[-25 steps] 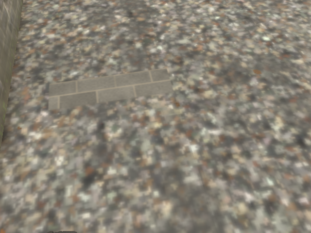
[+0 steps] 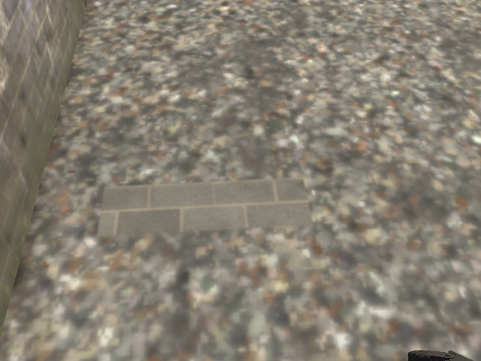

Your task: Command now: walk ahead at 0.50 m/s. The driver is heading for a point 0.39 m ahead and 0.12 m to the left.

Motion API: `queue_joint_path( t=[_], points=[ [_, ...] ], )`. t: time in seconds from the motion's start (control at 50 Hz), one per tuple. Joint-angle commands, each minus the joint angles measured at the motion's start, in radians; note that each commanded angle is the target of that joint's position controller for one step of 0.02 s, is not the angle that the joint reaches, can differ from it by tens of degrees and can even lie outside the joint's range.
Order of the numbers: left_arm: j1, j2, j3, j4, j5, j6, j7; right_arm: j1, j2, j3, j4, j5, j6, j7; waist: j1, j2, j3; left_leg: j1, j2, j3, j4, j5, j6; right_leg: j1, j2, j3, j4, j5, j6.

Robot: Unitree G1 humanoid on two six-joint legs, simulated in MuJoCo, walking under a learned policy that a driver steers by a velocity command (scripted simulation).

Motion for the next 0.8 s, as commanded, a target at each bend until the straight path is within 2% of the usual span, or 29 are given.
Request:
queue_joint_path(
  t=[0.02,0.04,0.06,0.08,0.1,0.12,0.14,0.18,0.22,0.26,0.32,0.38,0.42,0.46,0.48,0.5,0.52,0.54,0.56,0.58,0.6,0.62,0.64,0.66,0.7,0.72,0.76,0.8],
  points=[
    [0.044,0.031,-0.012,-0.079,0.015,-0.014,-0.001,0.434,-0.309,-0.098,0.064,-0.027,-0.003,-0.015,-0.173,0.156,-0.328,0.817,0.271,-0.443,-0.018,-0.139,0.202,-0.54,-0.024,-0.015,0.737,0.388,-0.046],
    [0.05,0.018,-0.021,-0.069,0.005,-0.041,-0.008,0.448,-0.262,-0.08,0.067,-0.016,-0.001,-0.01,-0.171,0.259,-0.411,0.905,0.361,-0.772,-0.189,-0.247,0.267,-0.726,0.055,0.115,0.932,-0.14,-0.04],
    [-0.027,0.11,0.003,-0.085,-0.022,-0.059,-0.014,0.377,-0.199,-0.059,0.057,-0.007,-0.006,-0.009,-0.167,0.183,-0.287,0.812,0.329,-0.668,-0.201,-0.301,0.219,-0.829,-0.011,0.169,1.016,-0.111,-0.062],
    [-0.101,0.126,0.005,-0.106,-0.031,-0.067,-0.013,0.295,-0.159,-0.047,0.034,-0.009,-0.007,-0.01,-0.146,0.115,-0.183,0.666,0.292,-0.518,-0.214,-0.252,0.182,-0.84,-0.067,0.14,0.996,-0.021,-0.078],
    [-0.136,0.117,0.009,-0.111,-0.021,-0.064,-0.006,0.225,-0.133,-0.038,0.025,-0.019,-0.009,-0.007,-0.112,0.046,-0.109,0.513,0.253,-0.412,-0.249,-0.18,0.164,-0.799,-0.112,0.12,0.928,0.066,-0.078],
    [-0.135,0.112,0.017,-0.107,-0.009,-0.05,0.001,0.187,-0.102,-0.028,0.021,-0.028,-0.014,-0.004,-0.077,0.049,-0.076,0.411,0.215,-0.338,-0.281,-0.12,0.145,-0.737,-0.145,0.127,0.862,0.12,-0.079],
    [-0.111,0.091,0.016,-0.101,-0.006,-0.034,0.001,0.177,-0.091,-0.024,0.025,-0.032,-0.016,-0.001,-0.054,0.067,-0.065,0.354,0.198,-0.298,-0.31,-0.098,0.142,-0.688,-0.157,0.128,0.83,0.151,-0.076],
    [-0.106,0.06,0.014,-0.1,-0.002,-0.015,0.003,0.208,-0.111,-0.029,0.041,-0.026,-0.021,-0.005,-0.041,0.059,-0.046,0.31,0.186,-0.243,-0.352,-0.042,0.158,-0.678,-0.165,0.118,0.77,0.189,-0.063],
    [-0.171,0.066,0.017,-0.123,0.006,-0.01,0.006,0.247,-0.141,-0.036,0.056,-0.026,-0.021,-0.019,-0.049,0.033,-0.016,0.325,0.185,-0.209,-0.376,0.006,0.165,-0.748,-0.167,0.116,0.671,0.277,-0.043],
    [-0.238,0.063,0.019,-0.146,0.013,-0.012,0.004,0.286,-0.145,-0.036,0.069,-0.023,-0.015,-0.031,-0.065,0.027,-0.001,0.356,0.177,-0.176,-0.385,0.042,0.155,-0.796,-0.162,0.111,0.56,0.381,-0.026],
    [-0.327,0.044,0.014,-0.172,0.01,-0.019,-0.006,0.326,-0.145,-0.033,0.083,-0.016,-0.01,-0.041,-0.089,0.038,0.017,0.368,0.144,-0.109,-0.391,0.049,0.126,-0.768,-0.134,0.084,0.387,0.522,-0.02],
    [-0.416,0.021,0.0,-0.196,0.013,-0.026,-0.018,0.364,-0.141,-0.029,0.107,-0.018,0.001,-0.048,-0.114,0.034,0.042,0.377,0.121,-0.043,-0.342,0.241,0.102,-0.682,-0.083,0.038,0.243,0.576,-0.022],
    [-0.44,0.022,-0.005,-0.207,0.012,-0.03,-0.029,0.387,-0.143,-0.029,0.124,-0.018,0.016,-0.05,-0.122,0.049,0.028,0.434,0.137,-0.036,-0.28,0.331,0.094,-0.651,-0.062,0.034,0.2,0.563,-0.032],
    [-0.425,0.049,0.0,-0.209,0.013,-0.035,-0.038,0.377,-0.149,-0.032,0.131,-0.015,0.028,-0.054,-0.102,0.07,0.008,0.497,0.162,-0.057,-0.209,0.404,0.081,-0.62,-0.047,0.046,0.162,0.501,-0.056],
    [-0.383,0.076,0.008,-0.2,0.016,-0.039,-0.04,0.358,-0.158,-0.035,0.13,-0.013,0.032,-0.057,-0.074,0.082,-0.018,0.524,0.167,-0.07,-0.159,0.453,0.067,-0.571,-0.033,0.047,0.14,0.472,-0.072],
    [-0.298,0.1,0.019,-0.172,0.023,-0.043,-0.038,0.328,-0.164,-0.037,0.125,-0.008,0.036,-0.059,-0.026,0.081,-0.06,0.534,0.145,-0.062,-0.071,0.516,0.045,-0.467,-0.01,0.032,0.09,0.509,-0.091],
    [-0.202,0.15,0.035,-0.138,0.034,-0.048,-0.033,0.343,-0.154,-0.034,0.121,-0.014,0.036,-0.057,0.005,0.037,-0.129,0.5,0.084,-0.033,0.072,0.479,0.009,-0.3,-0.032,0.041,0.064,0.747,-0.115],
    [-0.092,0.212,0.044,-0.117,0.057,-0.048,-0.026,0.386,-0.111,-0.018,0.102,-0.039,0.03,-0.056,0.002,-0.08,-0.28,0.29,0.013,-0.008,0.328,0.126,-0.038,0.022,-0.211,0.206,0.188,1.194,-0.187],
    [-0.078,0.177,0.026,-0.103,0.051,-0.034,-0.025,0.547,0.006,0.018,0.143,-0.029,0.025,-0.046,-0.049,-0.292,-0.435,0.051,-0.096,-0.043,0.63,-0.625,-0.097,0.271,-0.433,0.463,0.194,1.359,-0.379],
    [-0.073,0.113,0.008,-0.109,0.026,-0.021,-0.031,0.523,-0.083,-0.004,0.161,-0.009,0.027,-0.042,-0.017,-0.188,-0.459,0.031,-0.072,-0.16,0.715,-0.702,-0.103,0.207,-0.392,0.485,0.148,1.165,-0.371],
    [-0.158,0.109,0.006,-0.122,0.013,-0.016,-0.028,0.426,-0.123,-0.017,0.132,0.011,0.034,-0.046,-0.024,-0.154,-0.328,-0.043,-0.036,-0.138,0.729,-0.657,-0.105,0.084,-0.355,0.403,0.099,0.967,-0.331],
    [-0.237,0.092,-0.002,-0.138,0.018,-0.011,-0.023,0.356,-0.122,-0.02,0.118,0.009,0.048,-0.058,-0.041,-0.089,-0.23,-0.052,0.0,-0.108,0.688,-0.592,-0.111,-0.057,-0.314,0.356,0.047,0.794,-0.294],
    [-0.295,0.07,-0.011,-0.148,0.025,-0.008,-0.017,0.319,-0.119,-0.026,0.11,-0.004,0.066,-0.07,-0.062,-0.069,-0.162,-0.017,0.028,-0.103,0.627,-0.54,-0.117,-0.2,-0.291,0.32,-0.003,0.675,-0.273],
    [-0.332,0.066,-0.013,-0.148,0.036,-0.004,-0.014,0.333,-0.098,-0.025,0.111,-0.009,0.084,-0.078,-0.093,-0.098,-0.136,0.069,0.047,-0.102,0.548,-0.499,-0.12,-0.315,-0.264,0.284,-0.043,0.579,-0.252],
    [-0.359,0.073,-0.01,-0.145,0.051,0.005,-0.01,0.353,-0.056,-0.018,0.12,-0.014,0.101,-0.09,-0.113,-0.147,-0.121,0.178,0.032,-0.064,0.386,-0.467,-0.119,-0.421,-0.217,0.219,-0.083,0.497,-0.237],
    [-0.354,0.077,-0.008,-0.142,0.052,0.007,-0.006,0.353,-0.05,-0.015,0.124,-0.015,0.104,-0.094,-0.112,-0.153,-0.133,0.216,0.026,-0.055,0.322,-0.431,-0.116,-0.43,-0.208,0.204,-0.089,0.468,-0.236],
    [-0.345,0.086,-0.007,-0.135,0.041,0.015,0.001,0.349,-0.057,-0.017,0.133,-0.018,0.111,-0.092,-0.113,-0.145,-0.156,0.286,0.019,-0.041,0.21,-0.295,-0.106,-0.438,-0.206,0.198,-0.105,0.322,-0.225],
    [-0.357,0.081,-0.01,-0.131,0.023,0.027,0.005,0.342,-0.057,-0.017,0.143,-0.03,0.117,-0.084,-0.127,-0.134,-0.128,0.37,0.001,-0.014,0.083,-0.168,-0.086,-0.494,-0.178,0.182,-0.117,0.063,-0.181]
  ],
)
